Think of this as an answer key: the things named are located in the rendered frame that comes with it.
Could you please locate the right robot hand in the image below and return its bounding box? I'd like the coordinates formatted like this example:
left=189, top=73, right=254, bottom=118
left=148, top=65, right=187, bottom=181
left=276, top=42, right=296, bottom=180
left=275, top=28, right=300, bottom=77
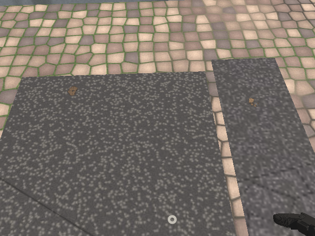
left=273, top=212, right=315, bottom=236

